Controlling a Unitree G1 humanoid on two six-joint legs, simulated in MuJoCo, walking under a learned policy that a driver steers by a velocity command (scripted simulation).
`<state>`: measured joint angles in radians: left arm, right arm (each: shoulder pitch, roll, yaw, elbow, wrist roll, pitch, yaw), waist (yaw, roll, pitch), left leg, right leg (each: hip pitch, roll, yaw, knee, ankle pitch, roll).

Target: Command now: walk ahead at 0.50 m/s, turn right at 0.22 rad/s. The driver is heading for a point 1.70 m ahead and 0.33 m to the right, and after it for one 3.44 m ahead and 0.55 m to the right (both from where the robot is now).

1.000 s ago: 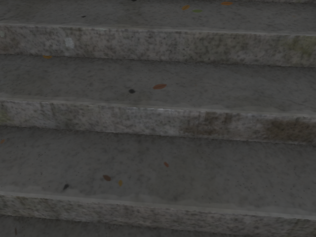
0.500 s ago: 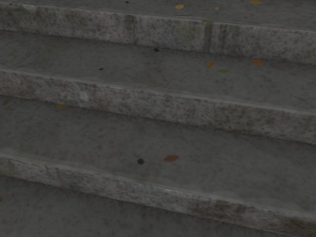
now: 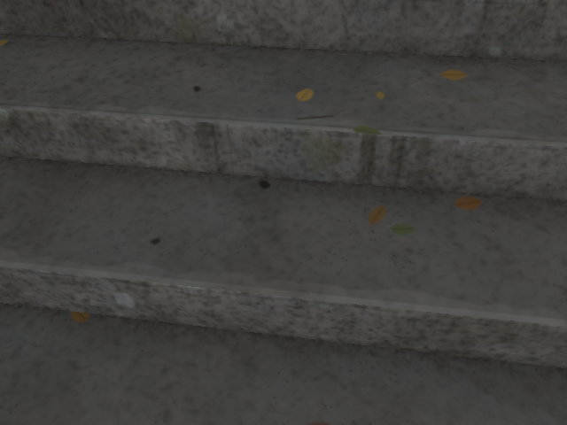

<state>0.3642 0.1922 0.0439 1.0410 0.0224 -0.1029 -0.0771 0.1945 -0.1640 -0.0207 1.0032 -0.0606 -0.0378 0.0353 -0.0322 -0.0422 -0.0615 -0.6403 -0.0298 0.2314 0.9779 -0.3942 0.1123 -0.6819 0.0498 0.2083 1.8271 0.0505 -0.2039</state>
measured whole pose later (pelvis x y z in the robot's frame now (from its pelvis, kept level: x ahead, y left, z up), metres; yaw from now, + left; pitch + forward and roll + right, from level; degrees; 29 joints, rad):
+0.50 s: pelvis +0.29 -0.07 +0.11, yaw -14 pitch +6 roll -4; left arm -0.08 0.13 -0.01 0.80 0.02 -0.01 -0.07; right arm 0.50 -0.13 0.04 1.14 -0.10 -0.12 0.11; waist -0.02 0.07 -0.12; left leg -0.06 0.18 0.19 0.63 -0.09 0.05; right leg -0.87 0.07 -0.14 1.21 -0.43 -0.11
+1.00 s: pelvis +0.53 -0.08 +0.24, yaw -19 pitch +5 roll +1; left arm 0.38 0.15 0.01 0.99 0.01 -0.13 -0.08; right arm -0.12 -0.12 0.05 0.78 -0.04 -0.03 0.05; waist 0.05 -0.04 -0.11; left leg -0.97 0.03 0.12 1.28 -0.42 0.08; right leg -0.11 -0.02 0.07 0.40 -0.21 -0.03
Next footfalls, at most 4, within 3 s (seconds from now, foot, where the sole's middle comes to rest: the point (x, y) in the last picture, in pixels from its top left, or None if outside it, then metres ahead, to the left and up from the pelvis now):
0.42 right None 0.40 -0.18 -0.55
0.94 left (314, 260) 0.73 -0.04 -0.40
1.42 right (431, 362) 0.51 -0.24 -0.44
1.88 right None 0.42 -0.18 -0.55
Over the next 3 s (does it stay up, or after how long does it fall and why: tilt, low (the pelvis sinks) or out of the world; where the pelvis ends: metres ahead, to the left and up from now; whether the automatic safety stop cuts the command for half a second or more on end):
stays up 0.96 -0.21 0.44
